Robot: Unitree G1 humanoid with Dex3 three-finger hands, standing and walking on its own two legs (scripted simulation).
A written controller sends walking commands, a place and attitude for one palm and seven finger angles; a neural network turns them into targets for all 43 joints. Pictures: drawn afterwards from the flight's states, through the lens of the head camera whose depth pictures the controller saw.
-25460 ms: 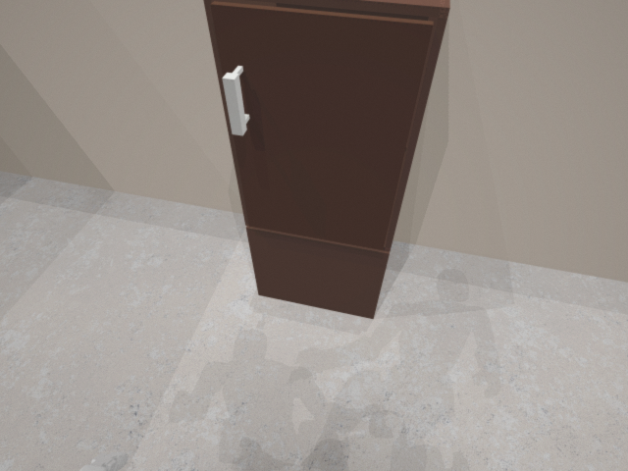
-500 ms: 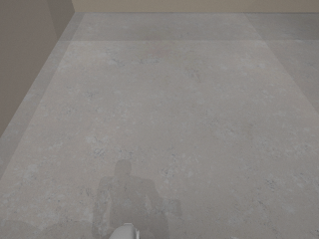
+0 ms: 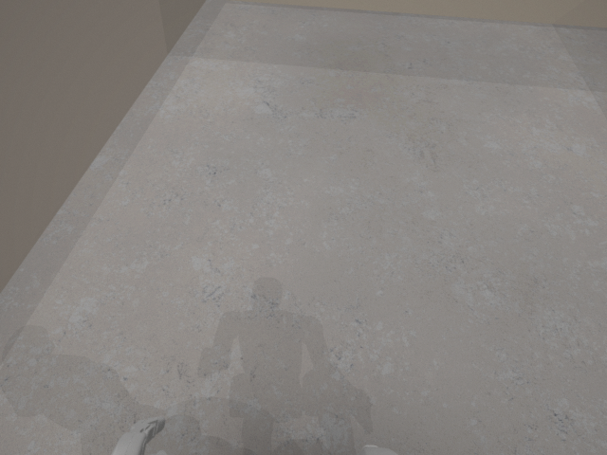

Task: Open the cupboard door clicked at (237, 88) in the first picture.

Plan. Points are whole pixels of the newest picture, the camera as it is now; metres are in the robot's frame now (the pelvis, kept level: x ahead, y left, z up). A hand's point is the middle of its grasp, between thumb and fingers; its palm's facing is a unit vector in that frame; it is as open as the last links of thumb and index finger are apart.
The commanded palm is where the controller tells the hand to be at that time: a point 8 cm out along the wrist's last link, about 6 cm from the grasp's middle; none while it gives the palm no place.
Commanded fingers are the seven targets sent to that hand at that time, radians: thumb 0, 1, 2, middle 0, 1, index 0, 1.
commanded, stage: turn to face it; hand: left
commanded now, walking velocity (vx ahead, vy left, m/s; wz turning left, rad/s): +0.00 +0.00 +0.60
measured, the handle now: out of the picture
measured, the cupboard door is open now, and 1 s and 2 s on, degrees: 44 44 44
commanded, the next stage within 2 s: none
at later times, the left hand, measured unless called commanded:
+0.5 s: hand out of the picture -0.02 +0.16 -0.17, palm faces +0.37 -0.88 -0.29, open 7.3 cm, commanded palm none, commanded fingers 0.00 0.90 0.90 -0.20 -0.30 -0.20 -0.30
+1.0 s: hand out of the picture +0.08 +0.15 -0.15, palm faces +0.58 -0.76 -0.29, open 7.4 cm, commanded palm none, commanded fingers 0.00 0.90 0.90 -0.20 -0.30 -0.20 -0.30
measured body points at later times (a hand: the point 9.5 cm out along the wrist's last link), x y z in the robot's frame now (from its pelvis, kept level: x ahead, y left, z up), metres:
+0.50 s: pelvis +0.04 -0.04 -0.01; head +0.10 -0.02 +0.44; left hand -0.04 +0.21 -0.15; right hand +0.27 -0.24 -0.14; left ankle +0.00 +0.07 -0.72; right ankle +0.01 -0.14 -0.74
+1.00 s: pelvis +0.10 -0.08 -0.01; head +0.17 -0.07 +0.44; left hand +0.05 +0.19 -0.13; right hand +0.30 -0.25 -0.17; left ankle -0.02 +0.02 -0.68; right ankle +0.16 -0.16 -0.74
